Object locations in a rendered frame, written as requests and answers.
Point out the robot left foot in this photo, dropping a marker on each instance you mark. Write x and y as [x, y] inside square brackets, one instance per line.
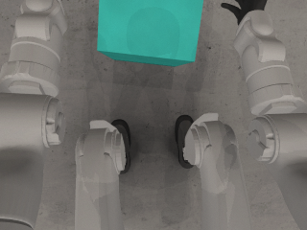
[123, 128]

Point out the carton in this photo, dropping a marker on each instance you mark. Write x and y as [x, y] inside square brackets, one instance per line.
[159, 32]

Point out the robot left shin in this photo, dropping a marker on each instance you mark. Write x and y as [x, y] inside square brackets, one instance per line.
[93, 124]

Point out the robot right forearm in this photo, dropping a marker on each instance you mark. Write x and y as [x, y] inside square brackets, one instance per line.
[267, 73]

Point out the left robot upper arm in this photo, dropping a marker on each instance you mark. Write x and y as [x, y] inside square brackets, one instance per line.
[30, 124]

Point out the robot right hand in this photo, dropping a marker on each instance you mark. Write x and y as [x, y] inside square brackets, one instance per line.
[246, 6]

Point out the robot left forearm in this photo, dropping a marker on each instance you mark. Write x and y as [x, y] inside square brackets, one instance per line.
[33, 66]

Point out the right robot upper arm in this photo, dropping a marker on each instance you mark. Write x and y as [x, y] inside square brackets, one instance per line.
[280, 142]

